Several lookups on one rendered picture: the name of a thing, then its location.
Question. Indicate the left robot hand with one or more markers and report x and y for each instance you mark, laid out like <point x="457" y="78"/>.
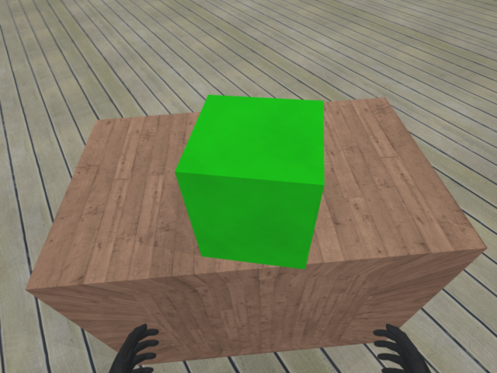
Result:
<point x="126" y="360"/>

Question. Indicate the right robot hand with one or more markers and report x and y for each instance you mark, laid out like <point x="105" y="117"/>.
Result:
<point x="410" y="359"/>

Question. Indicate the pedestal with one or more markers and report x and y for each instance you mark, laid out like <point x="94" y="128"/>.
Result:
<point x="122" y="252"/>

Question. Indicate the carton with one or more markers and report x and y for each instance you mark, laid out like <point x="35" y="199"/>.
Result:
<point x="252" y="176"/>

